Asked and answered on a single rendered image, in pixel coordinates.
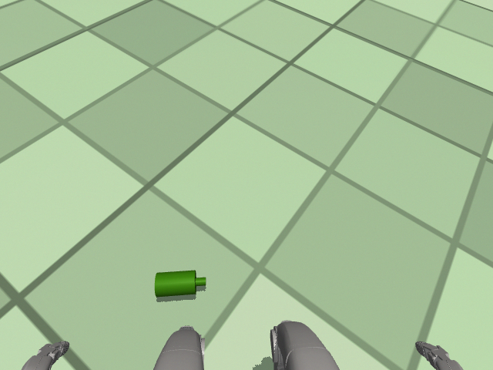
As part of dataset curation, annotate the bottle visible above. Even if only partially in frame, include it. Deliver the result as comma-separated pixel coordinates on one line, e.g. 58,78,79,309
155,271,206,297

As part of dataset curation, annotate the right robot hand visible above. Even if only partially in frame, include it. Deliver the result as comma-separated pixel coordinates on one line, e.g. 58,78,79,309
415,341,464,370

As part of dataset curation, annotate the left robot hand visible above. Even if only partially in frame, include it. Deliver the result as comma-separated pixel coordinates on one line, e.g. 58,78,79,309
22,341,69,370

